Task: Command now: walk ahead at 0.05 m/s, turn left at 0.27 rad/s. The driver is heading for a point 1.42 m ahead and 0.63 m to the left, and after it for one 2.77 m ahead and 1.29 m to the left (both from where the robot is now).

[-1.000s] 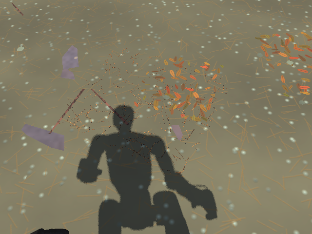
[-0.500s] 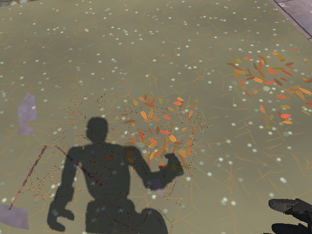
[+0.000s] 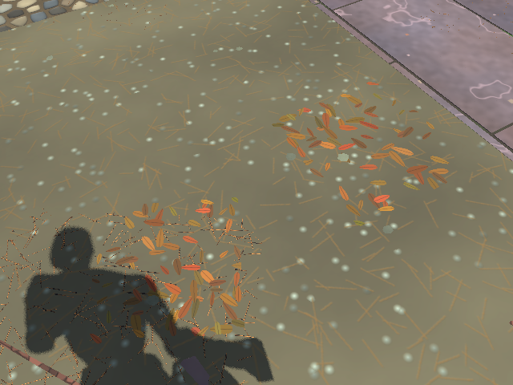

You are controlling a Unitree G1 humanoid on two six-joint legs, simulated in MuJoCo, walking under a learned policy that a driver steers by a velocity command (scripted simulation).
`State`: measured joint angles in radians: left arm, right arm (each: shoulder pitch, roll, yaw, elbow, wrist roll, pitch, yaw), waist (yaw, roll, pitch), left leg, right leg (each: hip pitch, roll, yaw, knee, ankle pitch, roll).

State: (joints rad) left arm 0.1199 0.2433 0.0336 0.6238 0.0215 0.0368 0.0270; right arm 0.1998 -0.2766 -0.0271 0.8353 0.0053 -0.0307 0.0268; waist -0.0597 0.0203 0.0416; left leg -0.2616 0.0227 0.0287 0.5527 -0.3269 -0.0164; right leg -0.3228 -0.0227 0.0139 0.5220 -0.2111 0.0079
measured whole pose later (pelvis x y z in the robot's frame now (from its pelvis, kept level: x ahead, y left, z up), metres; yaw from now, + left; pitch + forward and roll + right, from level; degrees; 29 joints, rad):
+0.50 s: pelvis +0.01 +0.00 +0.01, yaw +17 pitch +2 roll -2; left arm 0.10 0.29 0.08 0.69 -0.01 0.01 0.04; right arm 0.17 -0.32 -0.07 0.71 0.01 0.04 -0.03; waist -0.03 0.00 0.05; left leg -0.30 -0.06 -0.12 0.48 -0.21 0.04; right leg -0.42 0.02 0.08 0.79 -0.38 0.09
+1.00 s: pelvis -0.01 -0.01 +0.00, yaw +35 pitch +1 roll -1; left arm 0.15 0.29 0.08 0.70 -0.01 0.01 0.02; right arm 0.16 -0.30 -0.08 0.63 0.02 0.08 0.02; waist 0.01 -0.01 0.06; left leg -0.33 0.03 0.03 0.65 -0.33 -0.05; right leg -0.24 -0.10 -0.14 0.50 -0.27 0.03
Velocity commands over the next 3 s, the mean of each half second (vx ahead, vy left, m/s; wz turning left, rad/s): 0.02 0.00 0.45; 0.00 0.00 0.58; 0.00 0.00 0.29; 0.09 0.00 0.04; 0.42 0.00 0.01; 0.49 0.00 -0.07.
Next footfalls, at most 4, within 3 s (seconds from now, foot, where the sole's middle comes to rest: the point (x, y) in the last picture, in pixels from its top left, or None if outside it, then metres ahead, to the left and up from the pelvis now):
0.18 left None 0.04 0.11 -0.77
0.60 right None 0.10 -0.12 -0.77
1.02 left None -0.04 0.11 -0.77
1.46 right None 0.11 -0.07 -0.77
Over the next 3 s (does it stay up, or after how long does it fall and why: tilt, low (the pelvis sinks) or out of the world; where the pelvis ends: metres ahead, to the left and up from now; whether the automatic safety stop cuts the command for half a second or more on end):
stays up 0.41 0.36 -0.01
